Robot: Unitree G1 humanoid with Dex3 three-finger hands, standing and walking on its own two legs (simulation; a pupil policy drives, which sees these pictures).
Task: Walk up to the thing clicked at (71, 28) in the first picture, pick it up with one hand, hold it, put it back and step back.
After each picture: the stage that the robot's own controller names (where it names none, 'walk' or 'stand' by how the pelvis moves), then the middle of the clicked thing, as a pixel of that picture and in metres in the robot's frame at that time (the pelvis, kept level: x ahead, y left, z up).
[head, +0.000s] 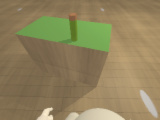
stand; (73, 28) +0.76 +0.22 +0.13
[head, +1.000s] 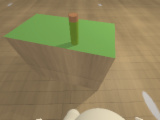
walk; (74, 30) +0.64 +0.19 +0.14
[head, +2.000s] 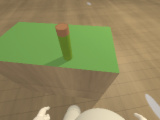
stand; (65, 44) +0.45 +0.21 +0.16
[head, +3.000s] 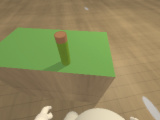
stand; (63, 50) +0.43 +0.22 +0.13
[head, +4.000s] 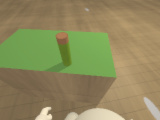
stand; (65, 51) +0.43 +0.21 +0.13
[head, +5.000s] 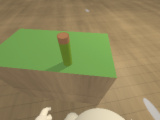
stand; (65, 51) +0.44 +0.21 +0.13
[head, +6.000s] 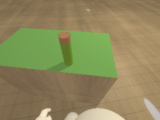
stand; (66, 51) +0.44 +0.20 +0.13
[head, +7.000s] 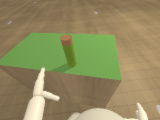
rise first; (69, 52) +0.43 +0.20 +0.13
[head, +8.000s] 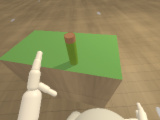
go down; (72, 50) +0.45 +0.20 +0.13
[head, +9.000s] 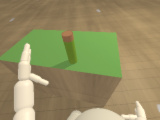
go down; (70, 49) +0.46 +0.19 +0.14
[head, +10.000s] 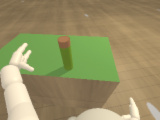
go down; (66, 55) +0.42 +0.18 +0.14
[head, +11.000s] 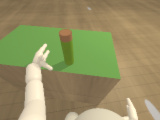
close in; (67, 49) +0.44 +0.18 +0.15
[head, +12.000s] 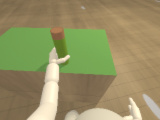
close; (61, 48) +0.43 +0.21 +0.17
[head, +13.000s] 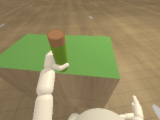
lift; (60, 54) +0.31 +0.19 +0.24
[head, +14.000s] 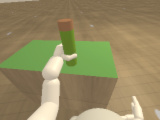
lift; (68, 45) +0.34 +0.15 +0.30
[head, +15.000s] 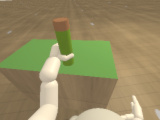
hold; (65, 45) +0.34 +0.17 +0.30
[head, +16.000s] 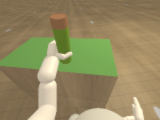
crouch; (63, 42) +0.33 +0.17 +0.31
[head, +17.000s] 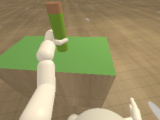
crouch; (58, 30) +0.42 +0.20 +0.33
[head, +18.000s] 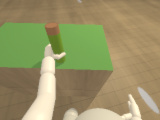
lower; (57, 45) +0.45 +0.22 +0.16
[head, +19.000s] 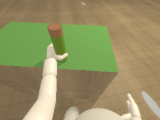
lower; (59, 46) +0.43 +0.21 +0.17
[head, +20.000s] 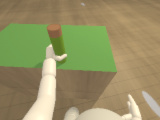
lower; (58, 46) +0.43 +0.22 +0.17
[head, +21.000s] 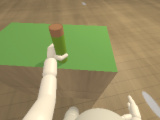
lower; (59, 46) +0.43 +0.21 +0.17
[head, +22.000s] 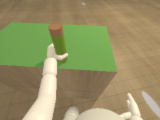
lower; (59, 46) +0.44 +0.21 +0.17
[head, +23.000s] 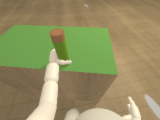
open; (61, 50) +0.41 +0.20 +0.16
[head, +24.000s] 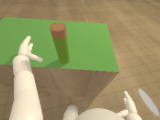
sink last; (61, 47) +0.42 +0.18 +0.17
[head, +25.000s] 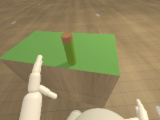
sink last; (69, 50) +0.44 +0.21 +0.15
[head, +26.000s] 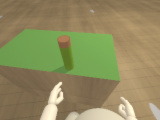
stand; (67, 55) +0.39 +0.20 +0.14
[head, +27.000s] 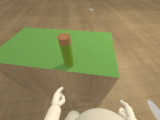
stand; (67, 52) +0.41 +0.20 +0.14
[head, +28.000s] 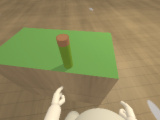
stand; (66, 53) +0.40 +0.20 +0.14
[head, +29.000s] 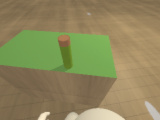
walk; (66, 54) +0.42 +0.20 +0.14
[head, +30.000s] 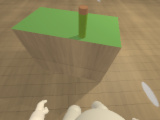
walk; (82, 23) +0.72 +0.13 +0.14
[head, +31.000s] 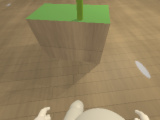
stand; (79, 8) +1.07 +0.24 +0.15
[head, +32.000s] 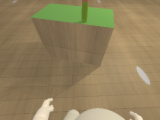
stand; (84, 10) +1.07 +0.15 +0.14
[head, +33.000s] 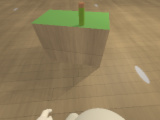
stand; (81, 15) +1.10 +0.18 +0.13
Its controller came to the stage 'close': yes
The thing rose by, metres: 0.20
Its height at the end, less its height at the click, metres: +0.00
